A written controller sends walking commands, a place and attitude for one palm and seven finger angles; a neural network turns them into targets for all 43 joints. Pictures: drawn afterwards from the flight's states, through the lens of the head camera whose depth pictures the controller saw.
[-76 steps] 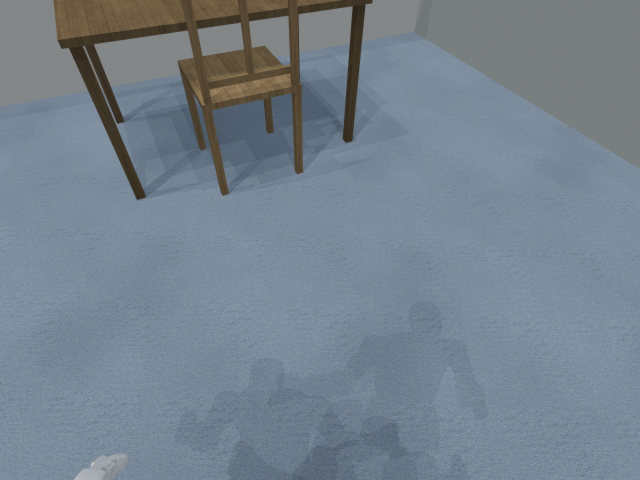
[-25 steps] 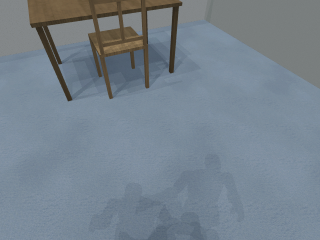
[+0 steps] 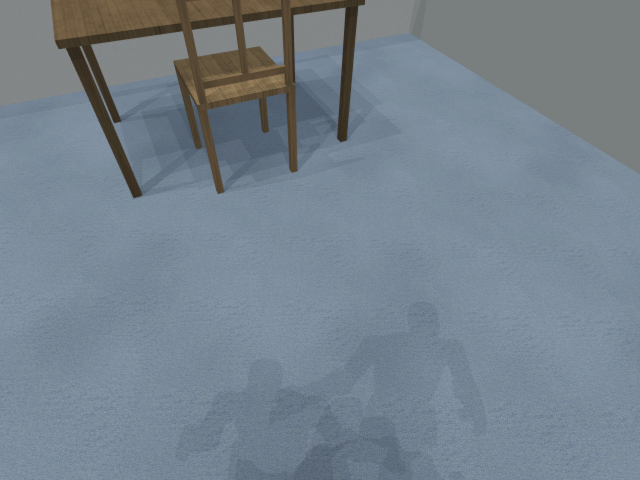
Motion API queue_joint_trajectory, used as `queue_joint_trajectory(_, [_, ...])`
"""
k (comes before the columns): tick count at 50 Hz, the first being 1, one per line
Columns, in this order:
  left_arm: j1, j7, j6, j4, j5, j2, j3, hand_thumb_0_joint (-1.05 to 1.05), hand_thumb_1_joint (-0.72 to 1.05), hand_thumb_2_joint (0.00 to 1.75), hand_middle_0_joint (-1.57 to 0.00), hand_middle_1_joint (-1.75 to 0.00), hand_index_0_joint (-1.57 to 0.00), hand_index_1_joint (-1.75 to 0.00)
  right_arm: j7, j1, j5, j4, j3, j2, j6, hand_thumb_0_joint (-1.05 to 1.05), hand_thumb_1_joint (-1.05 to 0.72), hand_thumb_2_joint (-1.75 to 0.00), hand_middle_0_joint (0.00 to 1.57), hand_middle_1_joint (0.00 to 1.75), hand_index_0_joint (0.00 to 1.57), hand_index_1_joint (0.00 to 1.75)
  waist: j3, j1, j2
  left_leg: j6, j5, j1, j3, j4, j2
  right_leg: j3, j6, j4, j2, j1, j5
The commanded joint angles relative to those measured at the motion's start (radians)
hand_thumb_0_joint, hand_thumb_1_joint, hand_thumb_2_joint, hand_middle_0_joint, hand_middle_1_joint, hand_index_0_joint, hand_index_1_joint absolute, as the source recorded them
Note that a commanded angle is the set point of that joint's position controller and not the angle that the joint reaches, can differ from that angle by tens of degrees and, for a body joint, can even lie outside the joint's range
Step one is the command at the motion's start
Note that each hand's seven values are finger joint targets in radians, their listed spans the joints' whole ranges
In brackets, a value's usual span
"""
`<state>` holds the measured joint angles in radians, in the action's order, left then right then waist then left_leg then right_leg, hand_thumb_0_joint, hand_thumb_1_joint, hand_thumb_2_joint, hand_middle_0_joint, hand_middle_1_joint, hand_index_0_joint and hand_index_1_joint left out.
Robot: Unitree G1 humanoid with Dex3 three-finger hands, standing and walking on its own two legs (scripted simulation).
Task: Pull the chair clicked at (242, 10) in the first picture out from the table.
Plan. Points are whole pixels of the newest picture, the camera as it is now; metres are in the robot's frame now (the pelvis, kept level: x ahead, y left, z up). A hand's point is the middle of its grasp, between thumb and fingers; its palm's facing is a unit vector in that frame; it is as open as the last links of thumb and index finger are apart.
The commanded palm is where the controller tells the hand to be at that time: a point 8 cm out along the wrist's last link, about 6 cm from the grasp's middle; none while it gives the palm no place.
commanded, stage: look at it before walking up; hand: left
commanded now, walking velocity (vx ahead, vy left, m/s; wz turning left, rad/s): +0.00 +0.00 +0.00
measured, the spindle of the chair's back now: (240, 36) +1.55 +0.38 -0.09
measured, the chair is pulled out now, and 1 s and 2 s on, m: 0.00 0.00 0.00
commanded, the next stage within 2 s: walk to a spot facing it in 0.22 s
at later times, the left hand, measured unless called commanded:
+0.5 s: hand out of the picture +0.07 +0.23 -0.17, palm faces -0.04 -0.96 -0.29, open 7.4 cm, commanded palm none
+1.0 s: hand out of the picture +0.07 +0.20 -0.20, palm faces -0.03 -0.99 -0.12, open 7.4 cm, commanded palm none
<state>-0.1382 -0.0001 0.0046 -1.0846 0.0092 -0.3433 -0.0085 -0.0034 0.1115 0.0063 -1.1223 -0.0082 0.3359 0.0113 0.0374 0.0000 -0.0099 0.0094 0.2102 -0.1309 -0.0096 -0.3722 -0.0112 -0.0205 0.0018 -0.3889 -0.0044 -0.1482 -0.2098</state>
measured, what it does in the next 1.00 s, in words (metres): walks ahead: left foot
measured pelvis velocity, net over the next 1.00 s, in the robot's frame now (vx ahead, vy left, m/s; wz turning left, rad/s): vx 0.19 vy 0.04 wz -0.15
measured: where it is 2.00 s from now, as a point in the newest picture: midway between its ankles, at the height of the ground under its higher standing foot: (341, 365)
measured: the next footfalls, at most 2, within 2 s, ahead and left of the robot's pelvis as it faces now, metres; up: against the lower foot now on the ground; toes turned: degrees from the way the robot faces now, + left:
left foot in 0.96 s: +0.30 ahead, +0.12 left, +0.00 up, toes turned +0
right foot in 1.52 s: +0.51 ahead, -0.15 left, +0.00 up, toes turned -25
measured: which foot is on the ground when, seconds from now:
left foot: down 0.00-0.66, up 0.68-0.94, down 0.96-1.00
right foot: down 0.00-0.96, up 0.98-1.00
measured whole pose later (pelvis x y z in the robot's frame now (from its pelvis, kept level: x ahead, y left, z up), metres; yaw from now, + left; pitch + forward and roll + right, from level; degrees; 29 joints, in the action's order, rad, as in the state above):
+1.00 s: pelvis +0.19 +0.04 -0.03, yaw -9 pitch -1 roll -1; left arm -0.52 -0.01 0.02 -1.19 0.01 -0.15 0.04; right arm -0.01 0.11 0.01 -0.99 0.03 0.16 0.09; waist 0.07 0.04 -0.06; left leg -0.04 0.26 -0.42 -0.14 -0.71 -0.06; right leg -0.11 0.02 -0.82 -0.01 -0.10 -0.52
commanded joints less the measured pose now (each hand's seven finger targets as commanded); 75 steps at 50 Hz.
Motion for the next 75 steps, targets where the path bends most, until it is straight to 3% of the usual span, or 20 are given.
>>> queue_joint_trajectory(1, [0.034, -0.014, 0.025, 0.060, 0.002, -0.201, 0.040, 0.00, 0.90, 0.90, -0.20, -0.30, -0.20, -0.30, 0.016, -0.049, 0.002, 0.066, 0.045, 0.204, 0.022, 0.00, -0.90, -0.90, 0.20, 0.30, 0.20, 0.30, -0.081, 0.001, 0.006, -0.035, -0.161, 0.030, 0.085, 0.049, -0.113, -0.093, 0.027, 0.065, 0.125, 0.004, 0.178])
queue_joint_trajectory(16, [0.039, -0.014, 0.024, 0.062, 0.002, -0.201, 0.040, 0.00, 0.90, 0.90, -0.20, -0.30, -0.20, -0.30, 0.017, -0.058, 0.002, 0.070, 0.044, 0.209, 0.023, 0.00, -0.90, -0.90, 0.20, 0.30, 0.20, 0.30, -0.079, 0.001, 0.016, -0.035, -0.192, 0.044, 0.085, 0.063, -0.116, -0.087, 0.025, 0.068, 0.123, 0.015, 0.197])
queue_joint_trajectory(18, [-0.033, -0.017, 0.002, 0.028, 0.000, -0.075, 0.014, 0.00, 0.90, 0.90, -0.20, -0.30, -0.20, -0.30, 0.012, 0.010, 0.010, 0.041, 0.014, 0.081, 0.006, 0.00, -0.90, -0.90, 0.20, 0.30, 0.20, 0.30, -0.092, 0.001, 0.015, -0.015, -0.055, 0.051, 0.053, 0.044, -0.111, -0.080, 0.010, 0.055, 0.110, 0.006, 0.045])
queue_joint_trajectory(23, [-0.081, 0.009, -0.014, 0.042, 0.015, -0.077, 0.031, 0.00, 0.90, 0.90, -0.20, -0.30, -0.20, -0.30, 0.003, 0.057, 0.019, 0.048, 0.037, 0.106, -0.008, 0.00, -0.90, -0.90, 0.20, 0.30, 0.20, 0.30, 0.089, 0.004, 0.031, -0.048, 0.417, -0.088, 0.094, 0.085, -0.130, -0.093, 0.035, 0.011, 0.051, -0.152, -0.330])
queue_joint_trajectory(29, [-0.188, 0.016, 0.016, 0.053, 0.013, -0.011, 0.045, 0.00, 0.90, 0.90, -0.20, -0.30, -0.20, -0.30, 0.009, 0.142, 0.011, 0.057, 0.060, 0.099, 0.016, 0.00, -0.90, -0.90, 0.20, 0.30, 0.20, 0.30, 0.095, 0.013, 0.092, -0.105, 0.313, -0.058, 0.132, 0.019, -0.202, -0.052, 0.055, -0.148, 0.012, -0.194, -0.192])
queue_joint_trajectory(31, [-0.266, 0.011, 0.029, 0.035, 0.016, -0.010, 0.057, 0.00, 0.90, 0.90, -0.20, -0.30, -0.20, -0.30, 0.011, 0.131, 0.009, 0.072, 0.059, 0.059, 0.026, 0.00, -0.90, -0.90, 0.20, 0.30, 0.20, 0.30, 0.080, 0.045, 0.002, -0.077, 0.196, -0.154, 0.044, -0.149, -0.147, -0.137, 0.081, -0.092, 0.053, -0.073, -0.120])
queue_joint_trajectory(33, [-0.441, -0.008, 0.048, -0.025, 0.015, -0.083, 0.080, 0.00, 0.90, 0.90, -0.20, -0.30, -0.20, -0.30, 0.006, 0.032, 0.008, 0.130, 0.047, -0.020, 0.041, 0.00, -0.90, -0.90, 0.20, 0.30, 0.20, 0.30, 0.068, 0.099, -0.268, -0.004, 0.298, -0.488, -0.134, -0.515, -0.014, -0.507, 0.203, 0.095, 0.279, 0.218, 0.166])
queue_joint_trajectory(35, [-0.539, -0.029, 0.057, -0.050, 0.014, -0.055, 0.080, 0.00, 0.90, 0.90, -0.20, -0.30, -0.20, -0.30, 0.009, -0.062, 0.013, 0.171, 0.048, -0.017, 0.054, 0.00, -0.90, -0.90, 0.20, 0.30, 0.20, 0.30, 0.077, 0.138, -0.182, -0.004, 0.363, -0.666, -0.037, -0.712, -0.057, -0.558, 0.288, 0.051, 0.331, 0.349, 0.507])
queue_joint_trajectory(39, [-0.429, -0.040, 0.063, -0.023, 0.029, 0.002, 0.073, 0.00, 0.90, 0.90, -0.20, -0.30, -0.20, -0.30, -0.010, -0.075, 0.003, 0.177, 0.056, -0.071, 0.049, 0.00, -0.90, -0.90, 0.20, 0.30, 0.20, 0.30, 0.084, 0.070, -0.100, -0.005, 0.318, -0.577, -0.012, -0.582, -0.106, -0.405, 0.232, 0.081, 0.283, 0.202, 0.306])
queue_joint_trajectory(45, [-0.307, -0.025, 0.068, -0.017, 0.009, -0.003, 0.084, 0.00, 0.90, 0.90, -0.20, -0.30, -0.20, -0.30, -0.014, 0.136, -0.002, 0.125, 0.062, -0.094, 0.052, 0.00, -0.90, -0.90, 0.20, 0.30, 0.20, 0.30, 0.038, -0.073, -0.118, -0.012, -0.048, -0.033, -0.161, -0.264, 0.007, -0.148, 0.118, 0.029, 0.122, -0.115, 0.316])
queue_joint_trajectory(46, [-0.319, -0.024, 0.069, -0.021, 0.007, 0.016, 0.083, 0.00, 0.90, 0.90, -0.20, -0.30, -0.20, -0.30, 0.000, 0.253, 0.001, 0.084, 0.070, -0.064, 0.057, 0.00, -0.90, -0.90, 0.20, 0.30, 0.20, 0.30, -0.024, -0.114, -0.055, -0.022, -0.060, 0.122, -0.129, -0.215, -0.005, -0.134, 0.102, -0.137, 0.097, -0.140, 0.391])
queue_joint_trajectory(47, [-0.345, -0.020, 0.069, -0.019, 0.001, 0.055, 0.079, 0.00, 0.90, 0.90, -0.20, -0.30, -0.20, -0.30, 0.014, 0.395, 0.009, 0.044, 0.092, 0.006, 0.062, 0.00, -0.90, -0.90, 0.20, 0.30, 0.20, 0.30, -0.134, -0.162, 0.084, -0.046, -0.028, 0.309, -0.005, -0.177, -0.116, -0.090, 0.076, -0.377, 0.051, -0.221, 0.288])
queue_joint_trajectory(48, [-0.396, -0.010, 0.064, -0.005, -0.008, 0.121, 0.073, 0.00, 0.90, 0.90, -0.20, -0.30, -0.20, -0.30, 0.018, 0.494, 0.024, 0.025, 0.116, 0.106, 0.068, 0.00, -0.90, -0.90, 0.20, 0.30, 0.20, 0.30, -0.215, -0.156, 0.353, -0.135, 0.022, 0.392, 0.395, -0.003, -0.416, 0.018, 0.034, -0.737, -0.060, -0.380, -0.281])
queue_joint_trajectory(49, [-0.373, -0.016, 0.062, 0.020, 0.001, 0.119, 0.068, 0.00, 0.90, 0.90, -0.20, -0.30, -0.20, -0.30, 0.020, 0.460, 0.012, 0.043, 0.113, 0.114, 0.054, 0.00, -0.90, -0.90, 0.20, 0.30, 0.20, 0.30, -0.179, -0.127, 0.286, -0.185, 0.149, 0.295, 0.537, 0.121, -0.480, -0.046, 0.048, -0.884, -0.029, -0.423, -0.352])
queue_joint_trajectory(52, [-0.270, -0.001, 0.039, 0.019, 0.022, 0.142, 0.075, 0.00, 0.90, 0.90, -0.20, -0.30, -0.20, -0.30, 0.022, 0.217, 0.017, 0.099, 0.074, -0.052, 0.061, 0.00, -0.90, -0.90, 0.20, 0.30, 0.20, 0.30, 0.119, -0.035, 0.088, -0.155, 0.283, -0.107, 0.295, 0.203, -0.391, -0.024, 0.041, -0.949, 0.094, -0.457, -0.151])
queue_joint_trajectory(56, [-0.321, 0.011, 0.004, 0.023, 0.027, 0.180, 0.075, 0.00, 0.90, 0.90, -0.20, -0.30, -0.20, -0.30, 0.023, 0.204, 0.015, 0.085, 0.064, -0.097, 0.084, 0.00, -0.90, -0.90, 0.20, 0.30, 0.20, 0.30, 0.088, 0.038, 0.102, -0.132, 0.136, -0.185, 0.040, 0.216, -0.301, 0.005, 0.019, -0.860, 0.111, -0.402, -0.046])
queue_joint_trajectory(63, [-0.080, 0.028, -0.004, 0.129, 0.029, 0.146, 0.082, 0.00, 0.90, 0.90, -0.20, -0.30, -0.20, -0.30, 0.027, 0.323, 0.014, 0.050, 0.070, -0.084, 0.096, 0.00, -0.90, -0.90, 0.20, 0.30, 0.20, 0.30, 0.111, -0.004, 0.056, -0.165, -0.107, 0.046, -0.039, 0.234, -0.294, 0.043, -0.014, -0.609, 0.144, -0.580, 0.076])
queue_joint_trajectory(69, [0.115, 0.029, 0.013, 0.187, 0.021, 0.158, 0.064, 0.00, 0.90, 0.90, -0.20, -0.30, -0.20, -0.30, 0.028, 0.448, 0.024, -0.005, 0.062, -0.081, 0.084, 0.00, -0.90, -0.90, 0.20, 0.30, 0.20, 0.30, 0.117, -0.070, 0.095, -0.146, -0.405, 0.174, -0.112, 0.164, -0.291, 0.138, 0.017, -0.315, 0.094, -0.496, 0.040])
queue_joint_trajectory(72, [0.075, 0.026, 0.023, 0.175, 0.020, 0.147, 0.067, 0.00, 0.90, 0.90, -0.20, -0.30, -0.20, -0.30, 0.030, 0.445, 0.024, -0.017, 0.062, -0.060, 0.076, 0.00, -0.90, -0.90, 0.20, 0.30, 0.20, 0.30, 0.079, -0.040, 0.113, -0.135, -0.667, 0.204, -0.164, 0.060, -0.297, 0.183, 0.056, -0.242, 0.037, -0.363, -0.022])
queue_joint_trajectory(75, [-0.225, 0.014, 0.045, 0.075, 0.029, 0.081, 0.092, 0.00, 0.90, 0.90, -0.20, -0.30, -0.20, -0.30, 0.026, 0.398, 0.010, -0.011, 0.062, -0.049, 0.071, 0.00, -0.90, -0.90, 0.20, 0.30, 0.20, 0.30, -0.090, 0.105, 0.079, -0.071, -0.733, 0.032, -0.227, -0.341, -0.241, 0.179, 0.108, -0.139, 0.009, 0.109, 0.066])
